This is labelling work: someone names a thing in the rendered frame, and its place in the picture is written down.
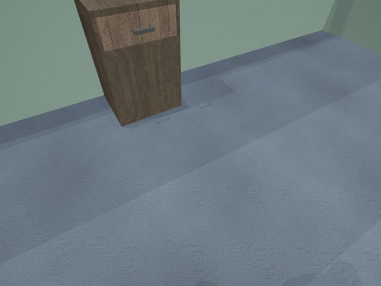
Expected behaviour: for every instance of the cabinet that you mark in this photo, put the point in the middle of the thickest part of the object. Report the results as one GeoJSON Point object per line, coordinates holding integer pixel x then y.
{"type": "Point", "coordinates": [141, 80]}

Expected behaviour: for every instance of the handle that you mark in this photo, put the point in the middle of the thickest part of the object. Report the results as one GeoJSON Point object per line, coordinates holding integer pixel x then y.
{"type": "Point", "coordinates": [143, 30]}

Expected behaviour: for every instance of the drawer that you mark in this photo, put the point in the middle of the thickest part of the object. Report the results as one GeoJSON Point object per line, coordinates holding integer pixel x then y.
{"type": "Point", "coordinates": [115, 31]}

